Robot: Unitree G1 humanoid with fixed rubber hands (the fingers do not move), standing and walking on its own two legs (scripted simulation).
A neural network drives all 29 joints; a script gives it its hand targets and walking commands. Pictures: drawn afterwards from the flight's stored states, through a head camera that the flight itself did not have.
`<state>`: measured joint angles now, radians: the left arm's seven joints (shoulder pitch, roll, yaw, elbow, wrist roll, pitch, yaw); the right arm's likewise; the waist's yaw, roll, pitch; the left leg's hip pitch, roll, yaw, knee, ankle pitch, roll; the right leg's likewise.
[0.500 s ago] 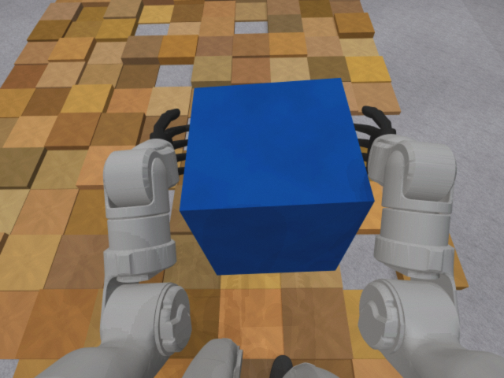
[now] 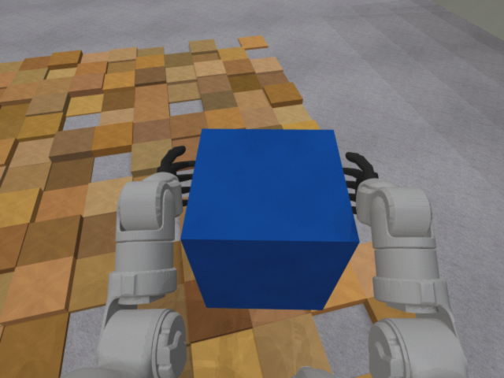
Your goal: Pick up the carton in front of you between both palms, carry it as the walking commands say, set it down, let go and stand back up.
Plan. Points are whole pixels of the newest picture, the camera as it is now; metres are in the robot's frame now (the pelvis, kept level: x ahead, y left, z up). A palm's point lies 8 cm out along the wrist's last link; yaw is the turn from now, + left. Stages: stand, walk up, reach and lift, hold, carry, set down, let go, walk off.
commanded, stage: carry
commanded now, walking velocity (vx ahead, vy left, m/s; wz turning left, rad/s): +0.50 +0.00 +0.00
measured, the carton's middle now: (265, 224) +0.35 -0.03 +0.04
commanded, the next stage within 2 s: none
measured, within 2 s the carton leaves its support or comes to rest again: neither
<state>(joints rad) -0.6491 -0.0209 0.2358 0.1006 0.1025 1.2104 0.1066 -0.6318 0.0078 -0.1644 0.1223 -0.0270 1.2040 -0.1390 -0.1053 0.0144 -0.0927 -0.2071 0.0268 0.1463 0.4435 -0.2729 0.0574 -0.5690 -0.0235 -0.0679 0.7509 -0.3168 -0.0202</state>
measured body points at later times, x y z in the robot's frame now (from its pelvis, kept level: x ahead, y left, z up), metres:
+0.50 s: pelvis +0.29 +0.00 +0.00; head +0.29 +0.00 +0.45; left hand +0.60 +0.16 +0.09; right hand +0.60 -0.14 +0.09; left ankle +0.41 +0.10 -0.72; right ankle +0.14 -0.10 -0.73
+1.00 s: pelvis +0.58 -0.04 -0.01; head +0.54 -0.06 +0.44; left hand +0.92 +0.10 +0.13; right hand +0.91 -0.20 +0.11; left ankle +0.41 +0.10 -0.72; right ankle +0.68 -0.15 -0.74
